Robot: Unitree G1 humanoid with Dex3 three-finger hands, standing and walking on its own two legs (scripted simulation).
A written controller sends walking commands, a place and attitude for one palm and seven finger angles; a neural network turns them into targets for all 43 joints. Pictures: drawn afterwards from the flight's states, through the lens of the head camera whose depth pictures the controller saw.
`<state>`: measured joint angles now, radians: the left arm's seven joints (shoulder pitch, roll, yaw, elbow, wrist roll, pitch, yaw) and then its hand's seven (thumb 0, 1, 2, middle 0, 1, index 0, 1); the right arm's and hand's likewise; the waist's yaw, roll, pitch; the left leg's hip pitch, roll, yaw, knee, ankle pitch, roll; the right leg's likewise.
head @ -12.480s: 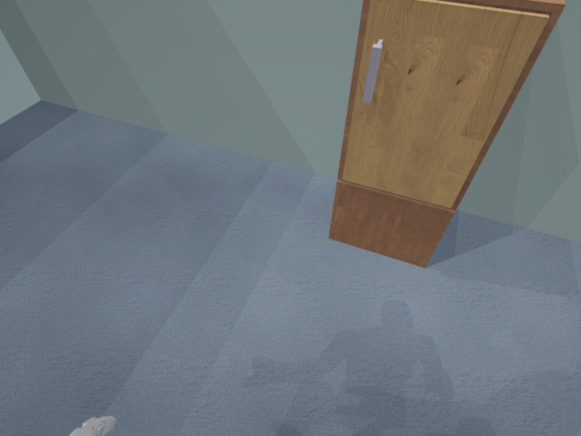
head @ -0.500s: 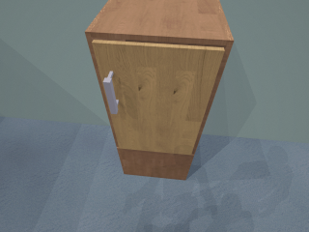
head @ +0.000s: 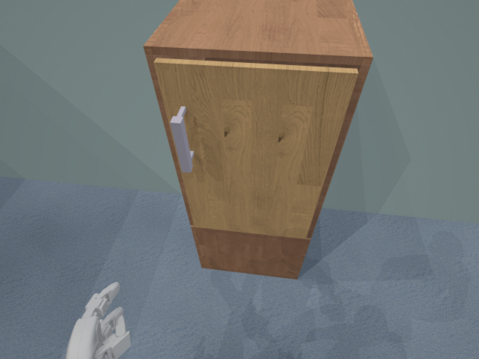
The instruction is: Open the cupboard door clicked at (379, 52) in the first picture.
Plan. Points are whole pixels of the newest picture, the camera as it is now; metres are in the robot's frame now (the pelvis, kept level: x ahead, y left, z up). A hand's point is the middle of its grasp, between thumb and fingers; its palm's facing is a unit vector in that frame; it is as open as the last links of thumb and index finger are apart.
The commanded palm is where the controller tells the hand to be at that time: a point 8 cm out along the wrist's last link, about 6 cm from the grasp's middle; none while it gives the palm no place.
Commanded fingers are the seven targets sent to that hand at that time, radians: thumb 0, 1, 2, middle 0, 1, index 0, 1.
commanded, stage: raise the hand with hooked fingers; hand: left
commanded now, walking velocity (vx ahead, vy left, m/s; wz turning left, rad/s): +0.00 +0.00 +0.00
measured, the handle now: (184, 140) +0.56 +0.15 +0.04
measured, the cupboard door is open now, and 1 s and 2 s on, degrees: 0 0 0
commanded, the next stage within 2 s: move the hooked fingers beside the handle in 1.96 s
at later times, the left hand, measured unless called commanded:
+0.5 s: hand (107, 330) +0.17 +0.22 -0.02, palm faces -0.09 -0.99 -0.05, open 9.9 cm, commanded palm +0.15 +0.28 -0.01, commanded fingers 0.00 0.13 0.57 -0.25 -0.80 -0.25 -0.80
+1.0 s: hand (75, 297) +0.21 +0.27 +0.02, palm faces -0.06 -1.00 -0.05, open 12.9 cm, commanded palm +0.19 +0.32 +0.03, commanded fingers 0.00 -0.45 0.32 -0.30 -1.17 -0.30 -1.17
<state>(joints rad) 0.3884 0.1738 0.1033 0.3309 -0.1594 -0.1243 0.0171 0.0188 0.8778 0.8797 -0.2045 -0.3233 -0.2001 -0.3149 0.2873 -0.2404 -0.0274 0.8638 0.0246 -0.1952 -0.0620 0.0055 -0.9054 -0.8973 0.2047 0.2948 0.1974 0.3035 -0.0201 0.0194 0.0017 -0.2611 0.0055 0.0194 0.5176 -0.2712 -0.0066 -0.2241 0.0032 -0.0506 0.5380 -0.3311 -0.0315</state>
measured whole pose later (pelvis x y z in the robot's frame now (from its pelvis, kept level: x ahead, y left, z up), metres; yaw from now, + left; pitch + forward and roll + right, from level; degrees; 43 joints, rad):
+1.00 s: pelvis -0.04 +0.04 -0.05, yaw +0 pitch +8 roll -3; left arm 0.17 0.37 0.32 0.17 -0.34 -0.28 -0.44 0.00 -0.23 0.41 -0.28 -1.03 -0.28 -1.02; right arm 0.27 -0.27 0.03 0.56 0.05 -0.25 -0.07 0.01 -0.90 -0.90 0.21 0.30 0.20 0.30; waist -0.01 0.02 -0.08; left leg -0.69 0.02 0.00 0.96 -0.42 0.04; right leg -0.60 0.00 -0.07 0.89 -0.43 0.00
